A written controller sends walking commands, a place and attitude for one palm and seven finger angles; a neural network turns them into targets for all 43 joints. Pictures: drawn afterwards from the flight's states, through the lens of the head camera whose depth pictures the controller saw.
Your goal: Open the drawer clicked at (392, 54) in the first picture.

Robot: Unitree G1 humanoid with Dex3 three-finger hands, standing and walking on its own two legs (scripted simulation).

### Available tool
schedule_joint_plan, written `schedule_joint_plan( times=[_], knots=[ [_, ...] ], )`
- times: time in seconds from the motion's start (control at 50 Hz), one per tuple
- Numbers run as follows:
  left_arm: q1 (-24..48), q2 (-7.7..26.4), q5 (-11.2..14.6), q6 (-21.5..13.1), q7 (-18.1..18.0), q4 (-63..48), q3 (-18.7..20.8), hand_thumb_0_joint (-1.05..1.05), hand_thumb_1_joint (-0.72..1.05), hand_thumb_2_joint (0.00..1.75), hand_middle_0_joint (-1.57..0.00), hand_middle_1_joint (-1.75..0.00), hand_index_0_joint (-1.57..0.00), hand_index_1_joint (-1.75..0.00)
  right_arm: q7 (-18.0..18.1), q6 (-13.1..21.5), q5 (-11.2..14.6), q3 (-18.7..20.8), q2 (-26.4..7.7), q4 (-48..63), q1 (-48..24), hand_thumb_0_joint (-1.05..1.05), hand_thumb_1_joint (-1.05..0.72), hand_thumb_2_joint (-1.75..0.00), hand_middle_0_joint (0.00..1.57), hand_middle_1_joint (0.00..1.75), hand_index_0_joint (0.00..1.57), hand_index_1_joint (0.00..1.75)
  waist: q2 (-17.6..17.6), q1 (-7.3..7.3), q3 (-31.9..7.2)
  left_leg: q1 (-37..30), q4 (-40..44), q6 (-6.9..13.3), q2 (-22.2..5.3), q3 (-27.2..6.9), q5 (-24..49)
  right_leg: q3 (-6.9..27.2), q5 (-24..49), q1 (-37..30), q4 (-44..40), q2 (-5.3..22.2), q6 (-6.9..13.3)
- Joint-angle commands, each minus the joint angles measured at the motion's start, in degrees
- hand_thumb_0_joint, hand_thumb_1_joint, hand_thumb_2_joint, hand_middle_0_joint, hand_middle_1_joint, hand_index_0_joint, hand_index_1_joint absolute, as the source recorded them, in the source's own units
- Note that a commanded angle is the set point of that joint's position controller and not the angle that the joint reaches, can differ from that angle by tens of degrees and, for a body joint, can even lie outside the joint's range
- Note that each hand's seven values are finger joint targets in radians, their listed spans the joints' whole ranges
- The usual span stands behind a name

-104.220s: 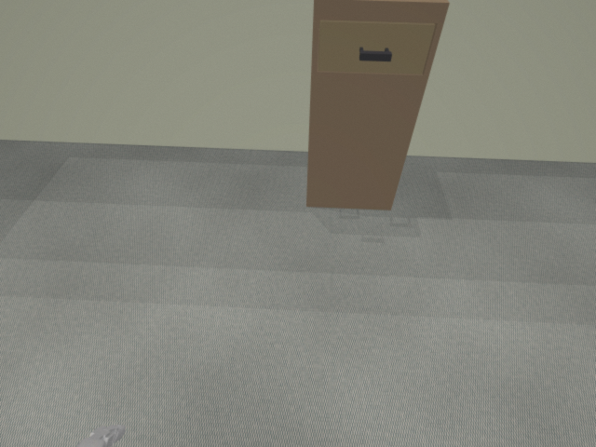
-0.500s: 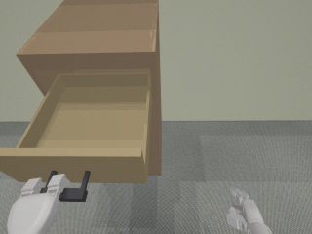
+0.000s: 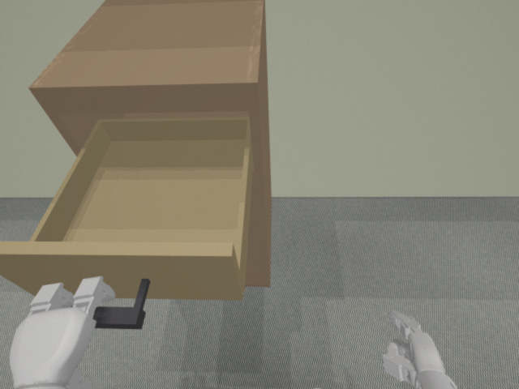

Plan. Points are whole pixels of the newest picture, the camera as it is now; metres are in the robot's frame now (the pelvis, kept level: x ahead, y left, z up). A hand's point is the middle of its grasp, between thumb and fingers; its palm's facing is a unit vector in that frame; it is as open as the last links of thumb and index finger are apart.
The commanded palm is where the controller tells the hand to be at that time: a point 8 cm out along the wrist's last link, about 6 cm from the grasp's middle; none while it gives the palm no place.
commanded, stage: lift the hand off the handle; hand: left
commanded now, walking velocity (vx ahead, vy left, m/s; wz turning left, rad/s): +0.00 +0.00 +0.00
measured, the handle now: (111, 301) +0.22 +0.25 +0.03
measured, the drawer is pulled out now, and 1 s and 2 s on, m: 0.30 0.30 0.30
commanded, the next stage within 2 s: draw the hand back to the body in 1.64 s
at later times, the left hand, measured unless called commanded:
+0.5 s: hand (87, 332) +0.18 +0.27 +0.02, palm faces +0.03 -0.05 -1.00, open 13.5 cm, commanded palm +0.15 +0.27 +0.09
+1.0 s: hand (58, 314) +0.18 +0.27 +0.09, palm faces +0.06 -0.05 -1.00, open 13.3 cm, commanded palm +0.15 +0.27 +0.16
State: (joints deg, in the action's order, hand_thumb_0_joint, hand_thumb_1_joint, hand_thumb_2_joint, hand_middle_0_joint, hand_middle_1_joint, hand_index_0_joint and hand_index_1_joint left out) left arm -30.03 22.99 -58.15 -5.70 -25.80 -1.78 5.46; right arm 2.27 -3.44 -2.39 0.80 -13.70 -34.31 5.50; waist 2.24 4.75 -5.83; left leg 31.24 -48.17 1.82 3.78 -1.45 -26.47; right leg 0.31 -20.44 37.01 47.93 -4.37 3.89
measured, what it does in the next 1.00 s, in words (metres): stands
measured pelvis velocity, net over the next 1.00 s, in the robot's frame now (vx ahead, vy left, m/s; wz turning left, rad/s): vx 0.01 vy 0.01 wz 0.00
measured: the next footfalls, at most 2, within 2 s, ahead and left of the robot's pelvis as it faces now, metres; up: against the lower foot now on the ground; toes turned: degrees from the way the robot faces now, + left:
none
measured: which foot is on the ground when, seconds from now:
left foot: down 0.00-1.00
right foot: down 0.00-1.00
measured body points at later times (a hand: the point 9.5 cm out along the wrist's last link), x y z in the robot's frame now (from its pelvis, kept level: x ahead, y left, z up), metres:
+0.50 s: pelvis +0.01 +0.01 +0.00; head +0.04 -0.02 +0.45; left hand +0.17 +0.27 +0.08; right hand +0.23 -0.21 -0.10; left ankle -0.03 +0.10 -0.70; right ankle +0.03 -0.08 -0.70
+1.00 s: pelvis +0.01 +0.01 +0.02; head +0.02 -0.03 +0.47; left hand +0.17 +0.27 +0.15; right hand +0.24 -0.20 -0.07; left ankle -0.03 +0.10 -0.70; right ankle +0.03 -0.08 -0.70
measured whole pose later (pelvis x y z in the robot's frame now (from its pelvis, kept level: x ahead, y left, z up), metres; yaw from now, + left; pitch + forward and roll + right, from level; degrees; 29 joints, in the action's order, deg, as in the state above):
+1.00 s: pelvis +0.01 +0.01 +0.02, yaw +0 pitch +3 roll +0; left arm -30.1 26.2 -53.3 3.2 -14.8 -17.0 2.2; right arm 2.4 -5.6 -0.9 -1.4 -14.4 -33.0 5.3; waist 4.9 6.9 -3.3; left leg 17.4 -37.3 2.4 3.7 -1.8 -22.6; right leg 0.9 -17.0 23.0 37.2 -4.2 3.2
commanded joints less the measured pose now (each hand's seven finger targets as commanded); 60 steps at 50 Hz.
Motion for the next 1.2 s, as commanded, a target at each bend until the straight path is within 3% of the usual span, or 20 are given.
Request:
schedule_joint_plan(
  times=[0.0,0.02,0.12,0.16,0.2,0.26,0.32,0.38,0.52,0.58,0.66,0.7,0.74,0.8,0.92,0.98,1.04,1.08,1.14,1.18],
  knots=[
    [2.8,9.6,0.0,-0.1,-3.2,-10.1,6.0,0.0,-0.5,0.3,-0.3,-1.2,-0.3,-1.2,0.5,2.8,0.0,2.3,-5.8,9.0,-6.9,0.0,-0.9,-0.9,0.2,0.3,0.2,0.3,-0.9,-0.39,-9.9,-0.5,5.6,0.1,-0.3,-0.9,11.0,4.9,7.7,-9.5,-7.8,2.8,-0.7],
    [0.8,4.6,0.2,0.3,-2.8,-9.8,1.1,0.0,-0.5,0.3,-0.3,-1.2,-0.3,-1.2,0.0,3.1,-0.2,2.4,-5.6,9.2,-6.6,0.0,-0.9,-0.9,0.2,0.3,0.2,0.3,-1.3,-0.88,-9.8,-0.7,5.2,0.1,-0.3,-0.8,12.2,4.2,8.9,-8.8,-7.3,2.7,-0.7],
    [3.2,9.3,-1.0,1.5,-2.7,-11.5,4.2,0.0,-0.5,0.3,-0.3,-1.2,-0.3,-1.2,0.0,2.3,-0.1,2.1,-5.8,9.5,-7.2,0.0,-0.9,-0.9,0.2,0.3,0.2,0.3,-3.3,-0.28,-10.8,0.1,5.4,0.0,-0.3,-0.9,12.4,5.0,10.0,-10.0,-7.0,2.8,-0.7],
    [3.2,11.2,-1.9,1.7,-3.5,-12.3,6.0,0.0,-0.5,0.3,-0.3,-1.2,-0.3,-1.2,0.1,2.0,-0.2,1.8,-5.8,9.8,-7.3,0.0,-0.9,-0.9,0.2,0.3,0.2,0.3,-1.2,0.46,-11.1,-0.5,5.5,-0.3,-0.4,-1.0,13.6,5.1,10.6,-10.1,-6.5,2.6,-0.3],
    [2.9,9.9,-2.2,2.2,-3.9,-11.9,5.2,0.0,-0.5,0.3,-0.3,-1.2,-0.3,-1.2,0.0,1.9,0.0,1.8,-5.3,9.6,-7.3,0.0,-0.9,-0.9,0.2,0.3,0.2,0.3,0.4,0.55,-11.1,-1.1,5.4,-0.5,-0.3,-0.8,14.1,4.6,10.9,-9.8,-6.1,2.4,-0.2],
    [5.1,8.9,-1.4,2.7,-3.7,-12.2,4.1,0.0,-0.5,0.3,-0.3,-1.2,-0.3,-1.2,0.0,1.7,0.1,1.9,-5.6,9.8,-7.3,0.0,-0.9,-0.9,0.2,0.3,0.2,0.3,0.0,-0.43,-10.7,-1.6,5.4,-0.5,-0.6,-1.0,14.9,4.2,11.4,-9.2,-6.2,2.3,-0.3],
    [2.8,7.7,-0.7,3.0,-3.6,-12.1,3.2,0.0,-0.5,0.3,-0.3,-1.2,-0.3,-1.2,-0.2,1.9,0.3,2.1,-5.4,9.8,-6.9,0.0,-0.9,-0.9,0.2,0.3,0.2,0.3,-0.7,-0.12,-11.3,-2.3,5.4,-0.6,-0.8,-1.1,16.6,3.6,12.9,-10.0,-5.9,2.2,-0.4],
    [2.1,9.6,0.0,3.3,-3.5,-17.8,4.3,0.0,-0.5,0.3,-0.3,-1.2,-0.3,-1.2,-0.3,1.8,0.3,1.9,-5.6,10.7,-7.3,0.0,-0.9,-0.9,0.2,0.3,0.2,0.3,0.6,0.57,-13.8,-4.3,5.9,-0.8,-0.8,-1.2,19.4,4.0,14.9,-12.1,-6.0,2.4,-0.4],
    [4.8,9.5,0.6,5.8,-1.1,-19.4,3.3,0.0,-0.5,0.3,-0.3,-1.2,-0.3,-1.2,-0.2,1.3,0.8,1.2,-5.4,10.8,-8.0,0.0,-0.9,-0.9,0.2,0.3,0.2,0.3,-0.8,-0.11,-7.9,-4.9,8.9,-0.7,-1.5,-1.8,15.0,3.2,8.2,-11.4,-9.0,2.6,-0.7],
    [5.3,11.3,1.5,6.6,0.4,-20.5,4.6,0.0,-0.5,0.3,-0.3,-1.2,-0.3,-1.2,0.3,1.1,1.1,0.9,-5.5,11.0,-8.3,0.0,-0.9,-0.9,0.2,0.3,0.2,0.3,-1.2,0.61,-8.8,-6.0,10.4,-0.5,-1.5,-1.8,15.0,4.1,9.1,-14.6,-10.2,2.9,-0.8],
    [3.6,12.1,2.8,6.5,1.9,-24.5,5.0,0.0,-0.5,0.3,-0.3,-1.2,-0.3,-1.2,0.7,1.4,1.2,0.6,-5.7,11.6,-8.5,0.0,-0.9,-0.9,0.2,0.3,0.2,0.3,2.2,1.31,-10.4,-9.0,11.1,-0.7,-1.8,-1.4,18.6,4.6,12.8,-17.3,-11.4,3.2,-0.8],
    [3.2,11.6,3.0,6.4,2.5,-25.8,4.5,0.0,-0.5,0.3,-0.3,-1.2,-0.3,-1.2,0.6,1.5,1.1,0.5,-5.5,11.3,-8.1,0.0,-0.9,-0.9,0.2,0.3,0.2,0.3,2.5,1.36,-8.6,-9.5,11.9,-1.0,-2.0,-1.6,19.7,4.0,12.6,-17.2,-11.9,3.2,-0.8],
    [4.2,11.8,2.9,6.8,3.3,-25.2,4.6,0.0,-0.5,0.3,-0.3,-1.2,-0.3,-1.2,0.4,1.2,1.2,0.3,-5.5,11.0,-8.4,0.0,-0.9,-0.9,0.2,0.3,0.2,0.3,-0.2,0.83,-5.8,-9.1,12.7,-0.8,-2.0,-1.7,17.9,4.2,10.8,-16.5,-13.2,3.0,-1.0],
    [3.9,12.3,3.7,7.5,4.7,-26.4,4.8,0.0,-0.5,0.3,-0.3,-1.2,-0.3,-1.2,0.4,1.1,1.4,0.2,-5.7,11.2,-8.7,0.0,-0.9,-0.9,0.2,0.3,0.2,0.3,0.8,1.43,-5.9,-10.1,14.2,-0.6,-2.2,-1.6,16.9,4.3,9.8,-18.8,-14.7,3.3,-1.1],
    [6.3,14.0,4.9,8.8,8.0,-28.3,5.4,0.0,-0.5,0.3,-0.3,-1.2,-0.3,-1.2,0.8,0.6,1.6,-0.3,-5.9,11.2,-9.2,0.0,-0.9,-0.9,0.2,0.3,0.2,0.3,-1.1,1.36,-4.7,-12.3,16.4,-0.1,-2.2,-1.2,17.7,4.9,11.7,-22.1,-17.6,3.7,-1.5],
    [6.1,15.1,5.3,8.9,9.2,-30.3,6.1,0.0,-0.5,0.3,-0.3,-1.2,-0.3,-1.2,0.9,0.6,1.6,-0.6,-6.1,11.5,-9.4,0.0,-0.9,-0.9,0.2,0.3,0.2,0.3,0.9,2.02,-5.6,-14.1,17.4,-0.2,-2.3,-1.0,19.2,5.2,13.3,-24.5,-18.8,4.1,-1.6],
    [6.1,16.0,5.8,9.0,10.3,-31.8,6.6,0.0,-0.5,0.3,-0.3,-1.2,-0.3,-1.2,1.1,0.4,1.8,-0.7,-6.3,11.5,-9.5,0.0,-0.9,-0.9,0.2,0.3,0.2,0.3,0.4,2.23,-5.0,-15.1,18.6,-0.3,-2.4,-0.8,20.4,5.1,14.3,-25.7,-20.0,4.0,-1.8],
    [6.8,15.5,6.2,9.4,11.1,-32.7,6.2,0.0,-0.5,0.3,-0.3,-1.2,-0.3,-1.2,0.9,0.4,1.9,-1.0,-6.2,11.5,-9.6,0.0,-0.9,-0.9,0.2,0.3,0.2,0.3,1.8,2.05,-3.9,-15.9,19.4,-0.3,-2.5,-1.0,20.3,4.6,13.1,-25.9,-20.9,4.2,-1.7],
    [4.7,15.8,6.9,10.6,12.9,-31.3,6.6,0.0,-0.5,0.3,-0.3,-1.2,-0.3,-1.2,0.7,-0.1,2.3,-1.0,-6.4,11.3,-9.8,0.0,-0.9,-0.9,0.2,0.3,0.2,0.3,-0.9,2.33,-1.9,-16.4,20.7,-0.2,-2.6,-0.7,20.8,4.2,13.6,-27.0,-22.3,4.0,-2.0],
    [6.7,14.8,7.4,11.8,14.7,-31.6,5.2,0.0,-0.5,0.3,-0.3,-1.2,-0.3,-1.2,0.2,-0.4,2.7,-1.3,-6.3,11.1,-10.2,0.0,-0.9,-0.9,0.2,0.3,0.2,0.3,-0.2,1.85,-0.4,-16.6,22.2,-0.3,-2.9,-0.9,19.9,3.6,11.6,-27.3,-23.0,4.1,-1.9]
  ],
)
